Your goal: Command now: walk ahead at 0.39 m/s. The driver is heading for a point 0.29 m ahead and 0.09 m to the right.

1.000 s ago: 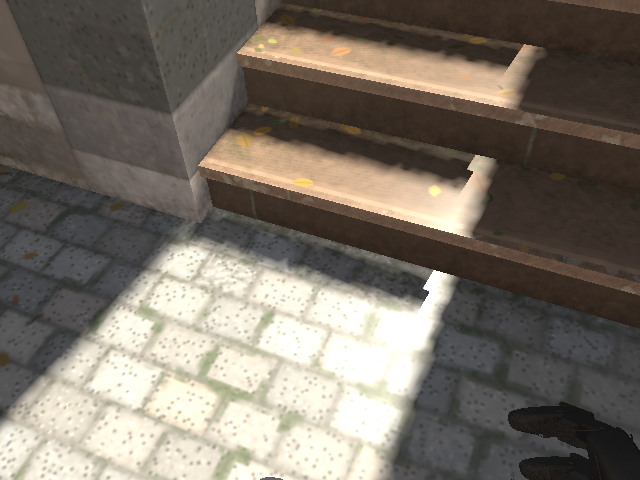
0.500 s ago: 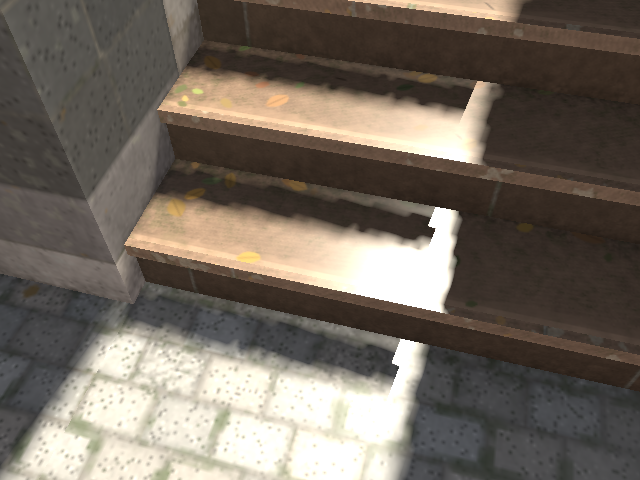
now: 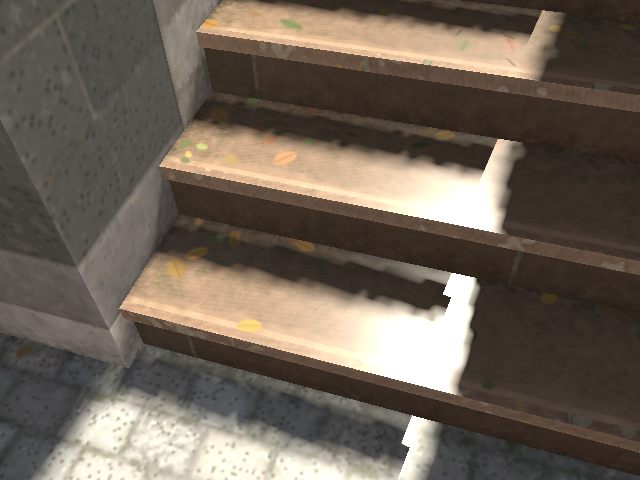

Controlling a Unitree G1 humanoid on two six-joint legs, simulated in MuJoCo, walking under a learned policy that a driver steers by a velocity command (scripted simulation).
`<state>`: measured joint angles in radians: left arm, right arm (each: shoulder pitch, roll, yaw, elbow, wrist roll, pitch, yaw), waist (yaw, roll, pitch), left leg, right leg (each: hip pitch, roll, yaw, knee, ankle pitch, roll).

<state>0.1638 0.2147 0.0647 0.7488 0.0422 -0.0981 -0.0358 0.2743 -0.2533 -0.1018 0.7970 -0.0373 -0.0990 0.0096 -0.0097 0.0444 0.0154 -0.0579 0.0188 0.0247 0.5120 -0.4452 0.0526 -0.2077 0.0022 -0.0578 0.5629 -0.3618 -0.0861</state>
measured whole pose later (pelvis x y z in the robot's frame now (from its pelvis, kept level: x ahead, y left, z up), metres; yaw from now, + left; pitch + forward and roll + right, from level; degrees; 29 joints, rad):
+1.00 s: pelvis +0.22 +0.03 +0.01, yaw -1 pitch -1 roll +0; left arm 0.15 0.22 0.00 1.04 0.02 -0.04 0.04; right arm 0.13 -0.23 -0.02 0.94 -0.02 -0.01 -0.03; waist 0.00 0.00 0.03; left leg -0.24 -0.04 0.04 0.41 -0.15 0.05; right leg -0.18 0.04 -0.02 0.43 -0.23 -0.05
